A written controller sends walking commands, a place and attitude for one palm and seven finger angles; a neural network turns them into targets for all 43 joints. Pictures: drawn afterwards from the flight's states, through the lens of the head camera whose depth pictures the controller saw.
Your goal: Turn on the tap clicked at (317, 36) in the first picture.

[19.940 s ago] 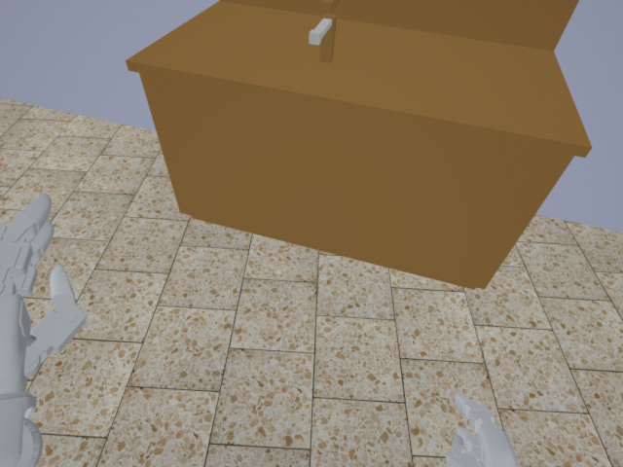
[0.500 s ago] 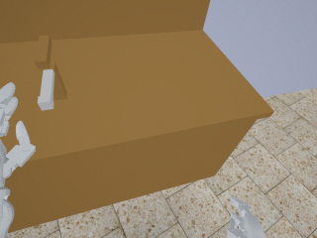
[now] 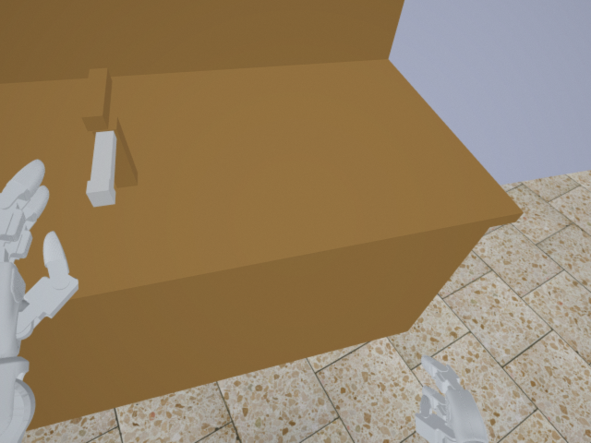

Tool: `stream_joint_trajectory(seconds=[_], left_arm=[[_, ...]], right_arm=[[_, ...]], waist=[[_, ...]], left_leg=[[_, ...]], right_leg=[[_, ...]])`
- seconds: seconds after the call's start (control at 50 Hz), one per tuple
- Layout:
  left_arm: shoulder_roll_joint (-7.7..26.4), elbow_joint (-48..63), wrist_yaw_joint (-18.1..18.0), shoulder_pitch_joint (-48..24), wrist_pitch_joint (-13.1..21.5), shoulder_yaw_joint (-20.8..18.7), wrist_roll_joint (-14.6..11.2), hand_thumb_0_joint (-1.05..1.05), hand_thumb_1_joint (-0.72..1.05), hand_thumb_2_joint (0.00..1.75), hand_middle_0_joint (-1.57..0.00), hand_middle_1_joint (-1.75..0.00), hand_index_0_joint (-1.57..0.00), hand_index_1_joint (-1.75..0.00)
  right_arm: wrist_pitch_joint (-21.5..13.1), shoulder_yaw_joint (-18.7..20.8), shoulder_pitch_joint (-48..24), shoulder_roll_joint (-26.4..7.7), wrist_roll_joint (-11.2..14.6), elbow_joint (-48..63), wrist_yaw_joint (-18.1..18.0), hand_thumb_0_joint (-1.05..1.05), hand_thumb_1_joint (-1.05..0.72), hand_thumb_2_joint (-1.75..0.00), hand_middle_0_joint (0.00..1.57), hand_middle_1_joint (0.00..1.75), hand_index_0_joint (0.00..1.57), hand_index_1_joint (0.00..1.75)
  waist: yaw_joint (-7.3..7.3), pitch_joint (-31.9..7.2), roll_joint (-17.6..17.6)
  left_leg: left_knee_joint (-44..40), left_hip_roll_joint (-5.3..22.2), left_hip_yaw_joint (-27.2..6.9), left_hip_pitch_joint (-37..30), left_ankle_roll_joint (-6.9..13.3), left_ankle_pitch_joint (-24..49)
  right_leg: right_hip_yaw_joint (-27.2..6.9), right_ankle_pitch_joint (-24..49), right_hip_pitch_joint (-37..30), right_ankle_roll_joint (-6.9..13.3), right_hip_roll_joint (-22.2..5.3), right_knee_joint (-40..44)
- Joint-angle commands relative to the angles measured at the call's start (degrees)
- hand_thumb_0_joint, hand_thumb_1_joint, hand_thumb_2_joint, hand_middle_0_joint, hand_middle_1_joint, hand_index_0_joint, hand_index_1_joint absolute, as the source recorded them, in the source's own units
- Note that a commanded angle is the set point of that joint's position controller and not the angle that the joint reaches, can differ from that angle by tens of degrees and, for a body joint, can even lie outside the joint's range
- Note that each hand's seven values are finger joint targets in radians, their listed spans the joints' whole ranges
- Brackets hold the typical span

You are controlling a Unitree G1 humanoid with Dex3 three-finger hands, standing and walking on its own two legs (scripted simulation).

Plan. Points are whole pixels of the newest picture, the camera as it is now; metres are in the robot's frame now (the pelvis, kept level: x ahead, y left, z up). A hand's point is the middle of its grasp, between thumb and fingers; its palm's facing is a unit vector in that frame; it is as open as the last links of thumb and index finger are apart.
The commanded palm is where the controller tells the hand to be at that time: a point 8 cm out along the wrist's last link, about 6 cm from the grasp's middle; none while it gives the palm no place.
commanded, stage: look again from close up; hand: left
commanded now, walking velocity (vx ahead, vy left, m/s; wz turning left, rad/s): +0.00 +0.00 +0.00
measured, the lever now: (101, 192) +0.39 +0.32 +0.10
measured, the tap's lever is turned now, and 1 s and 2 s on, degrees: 0 0 0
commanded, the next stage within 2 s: come to a stop and stand still in 0.24 s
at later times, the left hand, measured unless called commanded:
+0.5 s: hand (85, 297) +0.21 +0.24 +0.15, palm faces +0.41 -0.84 -0.36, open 7.4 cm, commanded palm +0.15 +0.27 +0.17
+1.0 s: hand (80, 292) +0.22 +0.25 +0.13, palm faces +0.38 -0.85 -0.36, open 7.4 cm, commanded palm +0.16 +0.27 +0.17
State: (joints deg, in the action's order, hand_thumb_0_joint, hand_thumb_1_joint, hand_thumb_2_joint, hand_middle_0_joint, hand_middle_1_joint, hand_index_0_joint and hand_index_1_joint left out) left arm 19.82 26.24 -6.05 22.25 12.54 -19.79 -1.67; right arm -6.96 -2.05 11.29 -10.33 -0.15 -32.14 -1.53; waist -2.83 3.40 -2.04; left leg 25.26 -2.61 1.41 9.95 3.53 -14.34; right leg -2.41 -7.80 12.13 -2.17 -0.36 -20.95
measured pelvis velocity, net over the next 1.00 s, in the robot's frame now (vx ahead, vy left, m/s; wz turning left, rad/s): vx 0.00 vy -0.01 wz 0.00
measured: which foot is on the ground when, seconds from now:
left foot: down 0.00-1.00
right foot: down 0.00-1.00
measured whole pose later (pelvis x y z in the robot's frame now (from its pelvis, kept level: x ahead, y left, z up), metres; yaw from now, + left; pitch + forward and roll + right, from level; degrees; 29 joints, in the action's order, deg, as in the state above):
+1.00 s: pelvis +0.00 -0.01 +0.00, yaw +0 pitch -1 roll -1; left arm 21.5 21.6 -4.9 22.2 13.8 -21.1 -1.6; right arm -9.5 -1.7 14.3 -10.2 0.5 -33.9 -1.6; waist -2.0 4.4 -3.6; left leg 27.4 -2.0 1.5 10.8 3.2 -15.3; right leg -2.4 -9.1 13.4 -1.6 0.2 -23.9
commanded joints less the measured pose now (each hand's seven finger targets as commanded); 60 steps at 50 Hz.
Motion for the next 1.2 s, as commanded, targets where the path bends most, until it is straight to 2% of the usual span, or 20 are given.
stream_joint_trajectory(seconds=[0.0,0.16,0.24,0.32,0.54,0.56,0.58,0.6,0.62,0.64,0.66,0.7,0.76,0.82,0.84,0.86,0.94,0.96,1.06,1.18], left_arm=[[8.2,9.7,-0.6,-4.7,3.3,-4.8,-0.4,0.0,0.9,0.9,-0.2,-0.3,-0.2,-0.3],[8.7,10.0,-0.8,-4.6,3.2,-4.9,-0.3,0.0,0.9,0.9,-0.2,-0.3,-0.2,-0.3],[10.7,11.6,-1.0,-3.9,3.4,-6.7,-0.4,0.0,0.9,0.9,-0.2,-0.3,-0.2,-0.3],[9.1,9.7,-1.0,-2.3,3.2,-5.6,-0.6,0.0,0.9,0.9,-0.2,-0.3,-0.2,-0.3],[10.8,10.6,-1.3,-2.7,3.1,-6.4,-0.6,0.0,0.9,0.9,-0.2,-0.3,-0.2,-0.3],[9.5,10.6,-1.3,-2.9,3.1,-5.3,-0.7,0.0,0.9,0.9,-0.2,-0.3,-0.2,-0.3],[59.1,29.2,-1.1,-67.4,10.0,-39.0,9.6,0.0,0.9,0.9,-0.2,-0.3,-0.2,-0.3],[20.5,-9.3,1.5,-30.3,7.4,-15.7,2.5,0.0,0.9,0.9,-0.2,-0.3,-0.2,-0.3],[16.0,-5.6,1.5,-11.6,6.9,-12.4,-0.2,0.0,0.9,0.9,-0.2,-0.3,-0.2,-0.3],[6.8,-8.9,1.5,-4.7,5.5,-6.3,-1.4,0.0,0.9,0.9,-0.2,-0.3,-0.2,-0.3],[7.2,0.9,1.8,-8.7,6.3,-3.5,-1.4,0.0,0.9,0.9,-0.2,-0.3,-0.2,-0.3],[5.8,5.1,1.6,-2.9,6.7,-1.3,-1.5,0.0,0.9,0.9,-0.2,-0.3,-0.2,-0.3],[7.8,7.5,0.5,0.9,5.8,-2.9,-1.0,0.0,0.9,0.9,-0.2,-0.3,-0.2,-0.3],[12.6,6.2,-0.3,-1.6,5.6,-9.3,-1.1,0.0,0.9,0.9,-0.2,-0.3,-0.2,-0.3],[16.6,8.0,-0.8,-4.0,5.6,-13.2,-1.1,0.0,0.9,0.9,-0.2,-0.3,-0.2,-0.3],[14.3,8.0,-0.6,-5.1,6.0,-11.9,-1.1,0.0,0.9,0.9,-0.2,-0.3,-0.2,-0.3],[13.8,14.3,-0.4,-11.3,7.0,-10.0,-0.8,0.0,0.9,0.9,-0.2,-0.3,-0.2,-0.3],[12.3,14.4,-0.4,-11.3,7.1,-8.4,-0.6,0.0,0.9,0.9,-0.2,-0.3,-0.2,-0.3],[7.4,13.2,-0.4,-5.2,6.3,-3.9,-0.2,0.0,0.9,0.9,-0.2,-0.3,-0.2,-0.3],[8.1,6.6,-0.3,-2.0,4.6,-5.9,-0.5,0.0,0.9,0.9,-0.2,-0.3,-0.2,-0.3]], right_arm=[[-2.6,3.9,-4.4,-8.1,0.3,8.8,-0.6,0.0,-0.9,-0.9,0.2,0.3,0.2,0.3],[-2.6,3.8,-4.8,-8.0,0.2,8.9,-1.0,0.0,-0.9,-0.9,0.2,0.3,0.2,0.3],[-2.7,3.9,-5.1,-8.1,0.1,9.0,-1.0,0.0,-0.9,-0.9,0.2,0.3,0.2,0.3],[-2.5,4.0,-4.3,-8.0,0.3,8.8,-1.0,0.0,-0.9,-0.9,0.2,0.3,0.2,0.3],[-2.3,4.3,-4.4,-8.5,0.1,8.3,-1.4,0.0,-0.9,-0.9,0.2,0.3,0.2,0.3],[-2.2,4.2,-4.1,-8.2,0.3,8.5,-1.4,0.0,-0.9,-0.9,0.2,0.3,0.2,0.3],[-5.1,2.5,4.5,-10.1,-2.3,7.8,-0.4,0.0,-0.9,-0.9,0.2,0.3,0.2,0.3],[-4.7,0.7,-3.7,-2.1,0.7,4.0,-0.3,0.0,-0.9,-0.9,0.2,0.3,0.2,0.3],[-5.8,4.5,-2.5,-6.8,0.3,6.4,-0.7,0.0,-0.9,-0.9,0.2,0.3,0.2,0.3],[-6.4,4.9,-2.3,-7.6,1.5,7.5,0.6,0.0,-0.9,-0.9,0.2,0.3,0.2,0.3],[-6.3,5.1,-1.2,-8.2,1.4,7.7,1.2,0.0,-0.9,-0.9,0.2,0.3,0.2,0.3],[-6.4,4.6,-1.9,-8.4,1.3,7.5,2.3,0.0,-0.9,-0.9,0.2,0.3,0.2,0.3],[-6.3,4.4,-2.8,-8.3,1.5,8.3,2.3,0.0,-0.9,-0.9,0.2,0.3,0.2,0.3],[-5.8,4.5,-3.4,-8.3,1.2,8.6,0.8,0.0,-0.9,-0.9,0.2,0.3,0.2,0.3],[-5.5,4.5,-4.2,-8.6,1.1,8.5,0.2,0.0,-0.9,-0.9,0.2,0.3,0.2,0.3],[-5.5,4.3,-4.4,-8.0,1.0,8.7,-0.3,0.0,-0.9,-0.9,0.2,0.3,0.2,0.3],[-6.4,3.5,-5.4,-7.5,0.9,8.8,-0.7,0.0,-0.9,-0.9,0.2,0.3,0.2,0.3],[-6.8,3.5,-4.9,-7.5,0.8,8.3,-0.7,0.0,-0.9,-0.9,0.2,0.3,0.2,0.3],[-7.1,4.0,-3.2,-8.0,0.7,7.5,0.6,0.0,-0.9,-0.9,0.2,0.3,0.2,0.3],[-4.1,4.2,-3.1,-8.1,1.0,7.9,0.5,0.0,-0.9,-0.9,0.2,0.3,0.2,0.3]], waist=[[1.03,-8.6,6.3],[0.97,-8.9,4.3],[0.87,-9.5,6.6],[0.97,-9.0,4.3],[1.21,-9.4,5.1],[1.29,-9.7,4.1],[2.76,1.4,-0.2],[1.51,-12.3,-0.7],[-1.27,-7.9,2.1],[-0.05,-11.7,9.7],[0.8,-13.4,13.5],[0.27,-11.1,12.2],[0.16,-9.2,0.5],[0.49,-8.1,-8.9],[0.74,-7.4,-5.6],[1.08,-7.8,-3.4],[0.98,-8.8,10.5],[1.03,-9.5,11.4],[1.21,-10.7,8.3],[1.38,-7.0,4.1]], left_leg=[[-8.5,4.7,-3.0,5.7,-5.3,6.8],[-8.6,3.9,-3.0,6.8,-4.4,4.2],[-8.0,3.3,-2.6,6.2,-4.4,4.9],[-7.7,2.8,-2.5,7.1,-4.2,3.5],[-8.0,2.1,-2.2,5.4,-4.1,4.2],[-8.0,2.3,-2.6,5.8,-4.1,4.8],[-0.5,8.0,-3.3,14.3,-0.6,8.0],[-3.1,6.0,-4.2,2.8,-0.3,10.5],[-2.8,5.3,-3.4,2.9,-2.3,7.2],[-2.3,4.8,-1.3,-0.2,-2.7,6.3],[-3.2,4.7,-2.3,1.9,-2.6,5.2],[-4.8,5.8,-3.0,5.4,-2.1,2.7],[-5.9,6.7,-4.3,7.4,-1.8,0.1],[-5.2,5.8,-4.9,7.2,-1.9,-1.4],[-5.3,5.6,-4.7,6.6,-1.9,-1.2],[-5.4,5.7,-5.0,6.6,-1.6,-1.1],[-5.8,6.0,-4.7,4.7,-1.6,2.8],[-5.4,6.3,-4.7,4.7,-1.7,4.9],[-3.4,6.5,-4.2,1.3,-3.7,16.8],[-5.6,7.2,-4.3,4.4,-5.1,14.6]], right_leg=[[1.7,8.0,-9.7,2.2,1.1,-1.1],[1.5,7.6,-11.0,2.1,0.9,0.2],[1.0,8.4,-10.8,2.2,1.1,0.6],[0.7,7.3,-11.2,2.2,0.8,2.0],[0.8,6.6,-10.0,1.9,1.1,3.6],[1.5,7.2,-11.2,1.8,0.9,2.9],[-0.7,0.9,-0.2,-1.3,-2.4,2.2],[0.1,-4.0,0.1,2.9,-4.4,1.2],[-6.3,1.3,-3.6,4.4,-3.3,4.2],[-6.4,5.0,-6.4,5.4,-4.3,1.3],[-5.3,5.3,-8.1,5.0,-4.5,-0.9],[-4.4,2.9,-9.0,4.0,-3.5,-1.4],[-2.4,0.1,-8.2,2.9,-2.1,-1.4],[-3.4,-3.2,-6.0,2.6,-2.2,1.0],[-3.8,-3.0,-5.2,2.7,-2.1,1.2],[-3.3,-2.1,-5.9,2.8,-2.6,0.4],[-2.2,4.2,-7.8,3.1,-2.0,-2.7],[-1.3,5.9,-8.8,3.1,-2.1,-3.3],[0.5,11.5,-8.8,3.0,-1.4,-3.6],[0.8,9.6,-7.8,2.6,-0.6,-2.9]])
